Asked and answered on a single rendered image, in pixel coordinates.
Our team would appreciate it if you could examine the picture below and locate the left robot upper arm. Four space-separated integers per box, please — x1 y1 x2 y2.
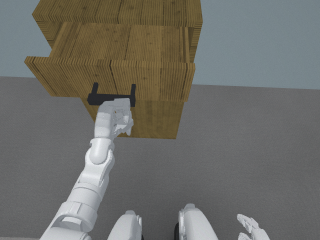
42 226 92 240

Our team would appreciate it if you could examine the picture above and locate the cabinet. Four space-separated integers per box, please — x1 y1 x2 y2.
32 0 203 140

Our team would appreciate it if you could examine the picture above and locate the robot right hand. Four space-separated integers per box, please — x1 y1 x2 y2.
237 214 270 240

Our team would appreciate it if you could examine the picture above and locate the drawer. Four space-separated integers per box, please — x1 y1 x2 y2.
24 21 196 102

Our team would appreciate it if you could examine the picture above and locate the right robot thigh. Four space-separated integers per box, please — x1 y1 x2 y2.
178 207 219 240

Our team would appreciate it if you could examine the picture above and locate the robot left forearm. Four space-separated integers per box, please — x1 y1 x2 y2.
39 137 115 240

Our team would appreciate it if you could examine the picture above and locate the robot left hand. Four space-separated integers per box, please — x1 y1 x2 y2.
94 98 134 142

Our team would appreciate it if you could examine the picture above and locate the left robot shin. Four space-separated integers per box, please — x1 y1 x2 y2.
125 210 135 214

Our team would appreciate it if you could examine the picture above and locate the handle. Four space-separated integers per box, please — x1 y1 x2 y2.
87 82 136 107

